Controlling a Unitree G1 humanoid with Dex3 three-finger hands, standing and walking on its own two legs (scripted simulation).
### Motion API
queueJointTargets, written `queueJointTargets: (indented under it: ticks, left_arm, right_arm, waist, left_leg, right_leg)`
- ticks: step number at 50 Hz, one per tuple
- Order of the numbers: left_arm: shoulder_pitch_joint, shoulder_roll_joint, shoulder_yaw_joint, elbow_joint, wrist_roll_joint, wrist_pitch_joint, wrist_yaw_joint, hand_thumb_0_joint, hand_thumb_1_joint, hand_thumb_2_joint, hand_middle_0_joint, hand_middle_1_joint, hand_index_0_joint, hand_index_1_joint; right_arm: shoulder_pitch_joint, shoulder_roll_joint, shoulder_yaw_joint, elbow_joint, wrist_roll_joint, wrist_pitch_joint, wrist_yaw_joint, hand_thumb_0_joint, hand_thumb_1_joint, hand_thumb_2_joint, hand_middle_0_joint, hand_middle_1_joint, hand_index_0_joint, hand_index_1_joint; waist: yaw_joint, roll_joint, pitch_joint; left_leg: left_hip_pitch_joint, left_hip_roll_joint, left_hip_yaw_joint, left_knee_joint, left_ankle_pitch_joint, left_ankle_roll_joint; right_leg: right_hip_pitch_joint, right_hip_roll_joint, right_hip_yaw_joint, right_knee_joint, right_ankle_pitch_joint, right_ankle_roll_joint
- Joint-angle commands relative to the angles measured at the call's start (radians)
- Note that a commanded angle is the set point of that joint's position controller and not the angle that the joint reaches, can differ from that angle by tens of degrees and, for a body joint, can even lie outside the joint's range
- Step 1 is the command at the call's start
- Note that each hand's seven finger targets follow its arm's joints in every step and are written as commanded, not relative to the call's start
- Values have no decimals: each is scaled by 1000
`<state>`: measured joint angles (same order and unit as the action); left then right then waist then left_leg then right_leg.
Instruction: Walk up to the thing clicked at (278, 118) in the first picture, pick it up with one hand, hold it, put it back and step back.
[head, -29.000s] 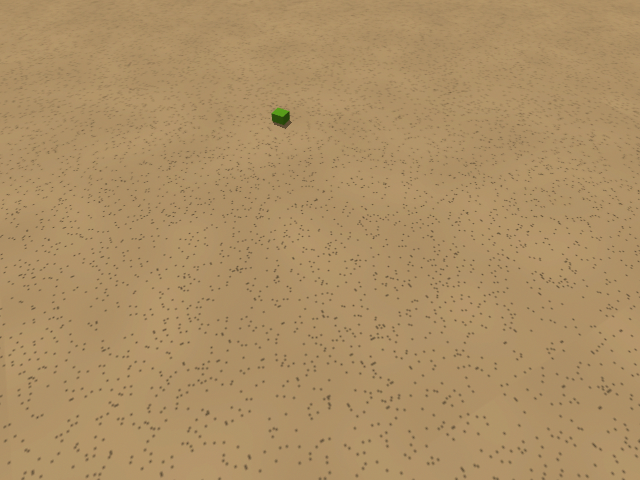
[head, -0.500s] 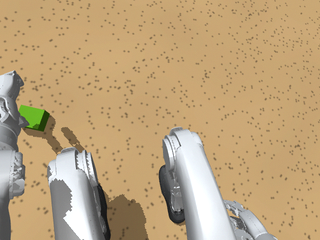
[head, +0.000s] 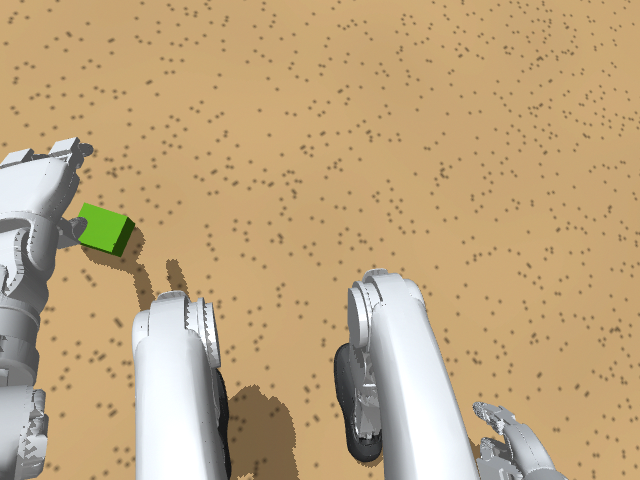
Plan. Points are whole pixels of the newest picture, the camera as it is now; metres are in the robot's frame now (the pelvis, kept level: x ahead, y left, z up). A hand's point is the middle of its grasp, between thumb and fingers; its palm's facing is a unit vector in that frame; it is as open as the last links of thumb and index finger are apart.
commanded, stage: home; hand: left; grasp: from above
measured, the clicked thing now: (103, 230) +0.46 +0.32 -0.34
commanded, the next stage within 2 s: none
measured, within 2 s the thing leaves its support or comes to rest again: neither
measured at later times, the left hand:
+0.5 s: hand out of the picture +0.27 +0.24 +0.08, palm faces -0.11 -0.85 -0.51, open 7.4 cm
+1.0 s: hand out of the picture +0.23 +0.20 +0.29, palm faces +0.19 -0.96 -0.21, open 7.4 cm
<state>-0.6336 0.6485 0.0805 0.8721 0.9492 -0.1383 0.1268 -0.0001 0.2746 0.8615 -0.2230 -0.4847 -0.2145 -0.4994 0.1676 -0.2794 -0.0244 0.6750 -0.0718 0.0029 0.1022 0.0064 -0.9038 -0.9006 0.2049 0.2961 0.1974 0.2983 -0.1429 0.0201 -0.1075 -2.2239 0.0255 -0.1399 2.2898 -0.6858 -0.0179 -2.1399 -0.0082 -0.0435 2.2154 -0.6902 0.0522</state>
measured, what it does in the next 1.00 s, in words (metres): rises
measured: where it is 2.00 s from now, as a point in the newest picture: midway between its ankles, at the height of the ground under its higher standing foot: (288, 435)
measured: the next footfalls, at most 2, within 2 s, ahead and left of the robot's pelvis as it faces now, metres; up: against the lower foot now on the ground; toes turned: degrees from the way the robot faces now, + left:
none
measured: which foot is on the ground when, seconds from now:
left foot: down 0.00-1.00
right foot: down 0.00-1.00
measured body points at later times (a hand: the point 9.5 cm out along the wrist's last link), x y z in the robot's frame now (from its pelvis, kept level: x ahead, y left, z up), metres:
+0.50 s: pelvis +0.01 +0.00 +0.18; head +0.15 +0.04 +0.60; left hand +0.27 +0.28 +0.12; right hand +0.24 -0.22 +0.08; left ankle +0.08 +0.13 -0.33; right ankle +0.10 -0.14 -0.33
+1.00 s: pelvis +0.08 +0.00 +0.34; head +0.10 +0.01 +0.79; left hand +0.22 +0.25 +0.31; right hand +0.25 -0.23 +0.27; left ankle +0.07 +0.13 -0.33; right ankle +0.09 -0.14 -0.33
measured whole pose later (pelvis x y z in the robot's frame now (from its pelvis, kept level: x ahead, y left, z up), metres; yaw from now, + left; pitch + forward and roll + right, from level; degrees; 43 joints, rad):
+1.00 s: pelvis +0.08 +0.00 +0.34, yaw +7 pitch +13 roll -3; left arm 0.47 0.21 0.04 -0.11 -0.07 0.45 0.06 0.01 0.91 0.90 -0.20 -0.30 -0.20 -0.30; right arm 0.32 -0.22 0.03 0.54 0.03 -0.19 -0.19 0.01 -0.91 -0.90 0.21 0.30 0.20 0.30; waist -0.06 0.05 -0.20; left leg -0.78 0.05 -0.06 1.04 -0.49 -0.02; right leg -0.72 -0.02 -0.06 0.98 -0.48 0.02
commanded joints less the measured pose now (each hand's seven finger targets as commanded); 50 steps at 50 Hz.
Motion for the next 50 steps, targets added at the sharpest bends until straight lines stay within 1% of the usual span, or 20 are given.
queueJointTargets:
  ticks: [1,2,4,5,6,10,11,13,20,24,25,28,31,32,34,35,40,44,46,50]
  left_arm:
    - [-65,173,49,-293,-167,42,-40,0,686,933,-209,-399,-204,-404]
    - [-26,153,48,-321,-209,54,-57,0,746,928,-207,-374,-204,-377]
    - [31,88,6,-402,-280,67,-92,0,878,990,-218,-383,-215,-386]
    - [72,89,18,-420,-315,76,-104,0,923,968,-212,-349,-211,-351]
    - [78,87,21,-472,-341,81,-110,0,901,901,-199,-300,-200,-300]
    - [134,34,20,-618,-445,95,-120,0,900,899,-199,-299,-199,-299]
    - [147,37,40,-657,-465,100,-114,0,900,899,-199,-299,-199,-299]
    - [255,12,54,-683,-503,125,-99,0,900,899,-199,-299,-199,-299]
    - [457,-80,45,-855,-663,249,-79,0,900,899,-199,-299,-199,-299]
    - [574,-148,25,-887,-768,315,-71,0,900,899,-199,-299,-199,-299]
    - [591,-144,40,-909,-794,326,-67,0,900,899,-199,-299,-199,-299]
    - [677,-185,28,-932,-852,368,-57,0,900,899,-199,-299,-199,-299]
    - [754,-226,24,-970,-899,406,-45,0,900,899,-199,-299,-199,-299]
    - [783,-226,39,-966,-914,420,-38,0,900,899,-199,-299,-199,-299]
    - [812,-264,25,-981,-941,444,-35,0,900,899,-199,-299,-199,-299]
    - [829,-268,35,-998,-957,453,-34,0,900,899,-199,-299,-199,-299]
    - [953,-299,43,-1065,-1006,505,-38,0,900,899,-199,-300,-199,-299]
    - [1055,-327,36,-1115,-1019,536,-44,0,900,899,-199,-300,-199,-299]
    - [1078,-332,23,-1148,-1016,547,-51,0,900,899,-199,-299,-199,-299]
    - [1124,-348,8,-1163,-1013,558,-73,0,900,899,-199,-299,-199,-299]
  right_arm:
    - [145,-220,-88,-86,40,9,-26,0,-897,-899,200,300,200,300]
    - [130,-214,-87,-98,47,7,-30,0,-898,-899,200,300,200,300]
    - [97,-199,-84,-117,54,0,-38,0,-898,-899,200,300,200,300]
    - [80,-200,-81,-123,59,-3,-43,0,-899,-899,200,300,200,300]
    - [71,-198,-84,-137,64,-7,-46,0,-900,-900,200,300,200,300]
    - [11,-178,-81,-177,78,-30,-65,0,-901,-899,200,299,200,299]
    - [6,-174,-79,-184,82,-35,-73,0,-901,-899,200,299,200,299]
    - [-16,-160,-73,-200,89,-45,-88,0,-901,-899,200,299,200,299]
    - [-48,-130,-64,-241,106,-85,-138,0,-901,-899,200,299,200,299]
    - [-55,-111,-51,-247,110,-106,-161,0,-901,-899,200,299,199,299]
    - [-56,-110,-45,-253,111,-113,-167,0,-901,-899,200,299,200,299]
    - [-33,-93,-30,-258,115,-131,-184,0,-901,-899,200,299,200,299]
    - [-2,-78,-18,-254,117,-149,-207,0,-901,-899,200,299,200,299]
    - [5,-75,-12,-258,118,-155,-216,0,-901,-899,200,299,200,299]
    - [23,-65,-3,-251,117,-168,-233,0,-901,-899,200,299,200,299]
    - [30,-65,1,-251,116,-176,-242,0,-901,-899,200,299,200,299]
    - [70,-58,12,-267,107,-204,-277,0,-901,-899,200,299,199,299]
    - [81,-49,16,-280,101,-226,-296,0,-901,-899,200,299,199,299]
    - [83,-47,15,-285,98,-237,-301,0,-901,-899,200,299,199,299]
    - [77,-46,13,-293,89,-255,-304,0,-901,-899,200,299,200,299]
  waist:
    - [39,176,-693]
    - [43,135,-675]
    - [42,116,-639]
    - [47,95,-610]
    - [53,100,-613]
    - [69,138,-608]
    - [74,154,-615]
    - [89,137,-595]
    - [83,115,-607]
    - [64,113,-509]
    - [75,111,-504]
    - [66,89,-447]
    - [65,86,-423]
    - [75,70,-409]
    - [59,67,-368]
    - [69,71,-357]
    - [74,60,-323]
    - [91,53,-241]
    - [83,47,-216]
    - [89,22,-141]
  left_leg:
    - [607,-8,75,-387,186,53]
    - [590,-8,75,-404,149,59]
    - [592,-6,71,-445,115,63]
    - [604,-3,61,-472,96,65]
    - [624,0,56,-499,74,63]
    - [728,9,37,-605,11,54]
    - [749,8,35,-632,-4,52]
    - [786,4,45,-681,-15,51]
    - [984,-6,61,-818,80,44]
    - [1075,0,40,-931,71,36]
    - [1102,1,31,-962,45,36]
    - [1176,0,34,-1036,83,33]
    - [1270,0,42,-1102,193,27]
    - [1297,-1,44,-1121,207,27]
    - [1330,-4,61,-1158,264,28]
    - [1357,-4,58,-1183,281,26]
    - [1499,-13,95,-1272,436,28]
    - [1561,-15,100,-1359,430,27]
    - [1584,-17,98,-1380,459,28]
    - [1598,-20,103,-1431,414,30]
  right_leg:
    - [415,31,-75,-322,244,-74]
    - [429,34,-71,-350,219,-72]
    - [450,33,-62,-392,201,-70]
    - [456,30,-60,-409,188,-70]
    - [471,31,-57,-425,172,-71]
    - [509,27,-47,-486,130,-73]
    - [534,25,-44,-507,121,-73]
    - [593,22,-37,-563,104,-73]
    - [796,13,-11,-736,160,-70]
    - [863,12,-9,-834,145,-68]
    - [890,13,-7,-859,129,-66]
    - [983,14,-2,-951,154,-64]
    - [1094,17,-2,-1030,235,-64]
    - [1125,17,0,-1058,244,-64]
    - [1198,18,5,-1117,293,-62]
    - [1227,18,4,-1137,308,-60]
    - [1403,24,-7,-1263,450,-53]
    - [1478,25,-18,-1350,440,-54]
    - [1504,26,-21,-1378,467,-51]
    - [1515,31,-31,-1420,414,-50]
